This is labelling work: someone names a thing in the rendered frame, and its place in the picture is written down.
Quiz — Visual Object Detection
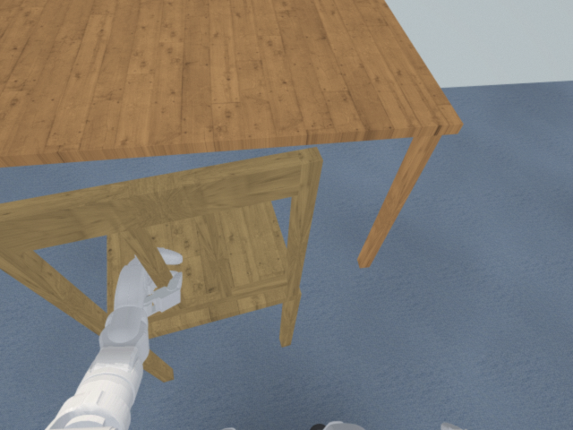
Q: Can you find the table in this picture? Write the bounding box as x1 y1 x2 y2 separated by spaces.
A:
0 0 463 268

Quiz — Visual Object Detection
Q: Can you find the robot left hand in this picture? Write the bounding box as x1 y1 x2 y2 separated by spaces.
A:
114 247 183 317

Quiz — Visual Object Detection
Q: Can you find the chair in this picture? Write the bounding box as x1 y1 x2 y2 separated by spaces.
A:
0 147 323 383

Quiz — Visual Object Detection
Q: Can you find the robot left forearm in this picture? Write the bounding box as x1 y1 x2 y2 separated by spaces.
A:
45 306 150 430

